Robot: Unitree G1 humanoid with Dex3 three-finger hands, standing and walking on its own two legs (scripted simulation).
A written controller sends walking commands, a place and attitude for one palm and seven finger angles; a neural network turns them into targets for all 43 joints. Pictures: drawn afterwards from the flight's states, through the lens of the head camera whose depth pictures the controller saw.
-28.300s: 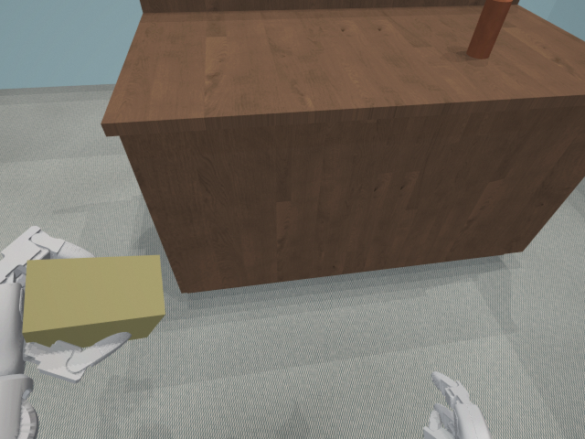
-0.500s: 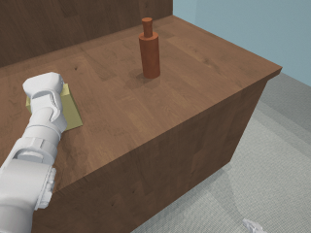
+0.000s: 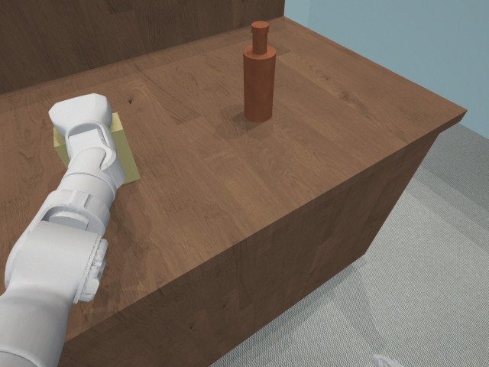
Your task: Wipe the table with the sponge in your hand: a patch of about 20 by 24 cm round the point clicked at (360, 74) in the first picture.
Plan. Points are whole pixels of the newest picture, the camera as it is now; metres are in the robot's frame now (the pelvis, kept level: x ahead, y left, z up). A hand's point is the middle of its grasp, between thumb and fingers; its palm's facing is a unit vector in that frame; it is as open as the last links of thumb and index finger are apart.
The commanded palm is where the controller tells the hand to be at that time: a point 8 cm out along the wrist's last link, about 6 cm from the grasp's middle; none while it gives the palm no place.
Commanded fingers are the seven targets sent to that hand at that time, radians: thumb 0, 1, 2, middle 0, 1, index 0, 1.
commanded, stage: wipe back along the third lane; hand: left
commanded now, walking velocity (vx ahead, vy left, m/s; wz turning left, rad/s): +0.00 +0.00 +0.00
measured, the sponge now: (103, 162) +0.44 +0.28 +0.10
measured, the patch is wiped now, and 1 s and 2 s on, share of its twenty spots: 1.00 1.00 1.00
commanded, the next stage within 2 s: slide back across to the middle lane in 1.56 s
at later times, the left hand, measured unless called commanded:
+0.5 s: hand (103, 157) +0.41 +0.25 +0.14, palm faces +0.07 -0.01 -1.00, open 10.4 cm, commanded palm +0.37 +0.23 +0.17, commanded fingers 0.00 0.10 1.30 -1.20 -1.60 -1.20 -1.60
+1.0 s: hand (113, 178) +0.37 +0.22 +0.14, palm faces +0.09 -0.02 -1.00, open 10.4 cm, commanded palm +0.32 +0.20 +0.17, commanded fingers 0.00 0.10 1.30 -1.20 -1.60 -1.20 -1.60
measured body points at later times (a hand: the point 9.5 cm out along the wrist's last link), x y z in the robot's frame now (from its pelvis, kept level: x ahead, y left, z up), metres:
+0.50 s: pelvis +0.01 +0.00 +0.00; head +0.01 -0.03 +0.45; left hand +0.41 +0.25 +0.19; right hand +0.23 -0.22 -0.10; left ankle +0.01 +0.06 -0.73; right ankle -0.03 -0.12 -0.73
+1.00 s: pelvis +0.01 -0.02 +0.00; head -0.02 -0.06 +0.45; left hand +0.36 +0.22 +0.19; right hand +0.24 -0.23 -0.08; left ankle +0.01 +0.06 -0.73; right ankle -0.03 -0.12 -0.73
